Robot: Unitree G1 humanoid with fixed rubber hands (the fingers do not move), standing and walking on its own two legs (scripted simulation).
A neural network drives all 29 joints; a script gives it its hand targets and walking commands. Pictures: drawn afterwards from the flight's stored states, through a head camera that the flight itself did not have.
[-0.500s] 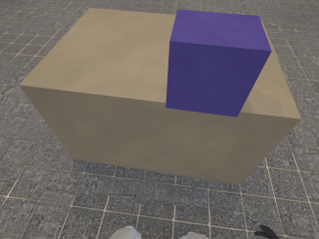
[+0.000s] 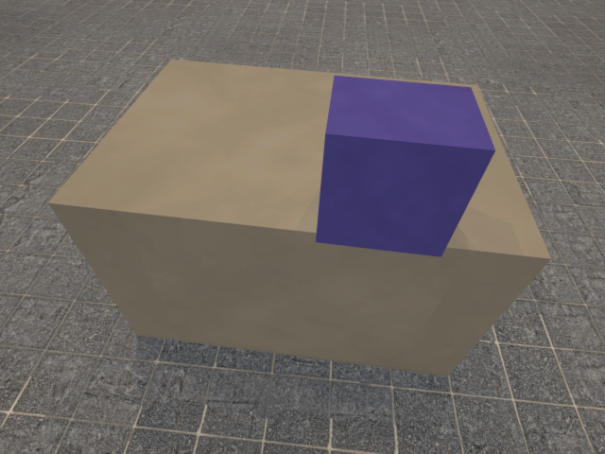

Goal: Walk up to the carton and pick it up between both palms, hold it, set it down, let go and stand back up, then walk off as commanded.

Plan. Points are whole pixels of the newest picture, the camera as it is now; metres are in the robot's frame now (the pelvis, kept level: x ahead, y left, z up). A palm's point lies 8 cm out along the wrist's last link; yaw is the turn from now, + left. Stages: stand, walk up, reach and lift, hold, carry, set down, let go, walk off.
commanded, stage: walk up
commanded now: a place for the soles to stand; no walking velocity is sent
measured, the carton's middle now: (389, 168) +0.63 -0.18 +0.02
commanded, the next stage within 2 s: none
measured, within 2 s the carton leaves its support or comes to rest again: neither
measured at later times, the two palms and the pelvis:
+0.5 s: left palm out of the picture +0.11 +0.29 -0.12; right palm out of the picture +0.10 -0.28 -0.11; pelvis +0.02 +0.01 +0.00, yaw -2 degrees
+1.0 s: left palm out of the picture +0.16 +0.28 -0.13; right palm out of the picture +0.05 -0.38 -0.10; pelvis +0.08 -0.03 -0.02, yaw -7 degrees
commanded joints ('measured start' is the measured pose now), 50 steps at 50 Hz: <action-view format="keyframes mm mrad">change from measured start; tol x8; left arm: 1 -58 222 40 -64 4 -24 10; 33 -19 204 35 -79 4 -7 20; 50 87 278 151 -252 39 47 -107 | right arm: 1 -91 -229 -42 -74 8 -31 -16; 33 -76 -230 -61 -95 4 -14 -16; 35 208 -405 -148 -66 -14 -40 -30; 50 42 -389 -147 -233 -19 -94 -16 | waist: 1 12 9 -121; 28 6 -13 -62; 34 -56 -58 -158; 38 -51 -18 36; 50 29 138 123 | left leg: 1 36 179 -194 -151 66 -22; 21 115 182 -126 -154 187 -26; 33 108 179 -133 -174 130 -37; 34 308 184 -216 -141 -302 19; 35 411 335 -441 -237 -570 83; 37 291 447 -535 -262 -534 163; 42 206 389 -352 -243 -313 180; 50 -85 340 -124 -180 -247 140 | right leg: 1 73 -110 150 -128 59 -14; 33 68 -113 151 -126 155 -14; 34 -103 -3 53 73 -208 -33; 35 -372 18 77 310 -329 -27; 36 -510 2 223 482 -328 -38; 38 -550 -53 295 545 -242 -38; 45 -425 -102 271 415 -118 18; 50 -166 -96 148 296 -46 -11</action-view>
